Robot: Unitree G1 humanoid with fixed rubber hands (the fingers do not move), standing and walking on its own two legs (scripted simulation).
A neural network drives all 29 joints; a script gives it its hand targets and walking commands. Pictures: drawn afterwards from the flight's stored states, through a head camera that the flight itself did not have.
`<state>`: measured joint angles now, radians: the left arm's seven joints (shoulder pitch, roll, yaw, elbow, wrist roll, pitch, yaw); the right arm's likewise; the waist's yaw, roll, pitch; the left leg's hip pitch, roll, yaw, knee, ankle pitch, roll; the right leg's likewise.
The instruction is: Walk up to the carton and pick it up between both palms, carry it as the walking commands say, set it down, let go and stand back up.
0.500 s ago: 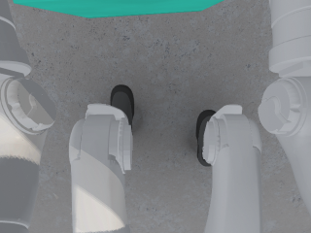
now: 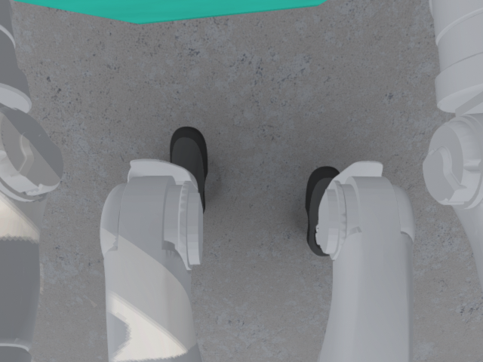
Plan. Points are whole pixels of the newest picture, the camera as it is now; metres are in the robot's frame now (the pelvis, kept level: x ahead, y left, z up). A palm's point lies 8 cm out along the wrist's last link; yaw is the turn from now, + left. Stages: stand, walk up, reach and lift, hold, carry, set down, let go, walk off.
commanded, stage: set down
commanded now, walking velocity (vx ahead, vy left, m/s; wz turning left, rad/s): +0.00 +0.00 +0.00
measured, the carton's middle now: out of the picture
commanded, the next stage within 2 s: let go in 1.50 s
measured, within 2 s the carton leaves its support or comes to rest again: neither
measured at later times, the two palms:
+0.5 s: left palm out of the picture +0.55 +0.34 -0.11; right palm out of the picture +0.61 -0.12 -0.11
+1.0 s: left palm out of the picture +0.55 +0.36 +0.03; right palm out of the picture +0.64 -0.11 +0.05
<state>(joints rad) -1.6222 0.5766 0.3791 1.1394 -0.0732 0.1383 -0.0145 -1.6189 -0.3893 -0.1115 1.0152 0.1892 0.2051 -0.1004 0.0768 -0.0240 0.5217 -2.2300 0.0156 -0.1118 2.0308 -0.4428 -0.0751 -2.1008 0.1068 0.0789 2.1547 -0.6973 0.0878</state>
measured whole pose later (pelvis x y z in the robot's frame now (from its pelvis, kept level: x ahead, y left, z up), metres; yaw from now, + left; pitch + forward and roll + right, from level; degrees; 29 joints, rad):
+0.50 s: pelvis -0.01 +0.00 +0.01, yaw +0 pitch +33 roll -1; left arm -1.63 0.67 0.33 1.06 -0.18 0.26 -0.04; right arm -1.63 -0.46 -0.08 0.81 0.23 0.39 -0.12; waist 0.08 -0.03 0.52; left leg -2.16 0.02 -0.11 2.01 -0.42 -0.08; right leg -2.04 0.10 0.08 2.13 -0.68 0.09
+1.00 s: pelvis +0.00 +0.00 +0.13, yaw +1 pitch +34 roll -2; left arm -1.55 0.68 0.33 0.95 -0.13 0.38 -0.10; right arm -1.64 -0.48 -0.08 0.75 0.19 0.46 -0.09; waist 0.08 -0.03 0.45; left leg -1.83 0.03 -0.09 1.62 -0.39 -0.06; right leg -1.71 0.06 0.06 1.71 -0.61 0.07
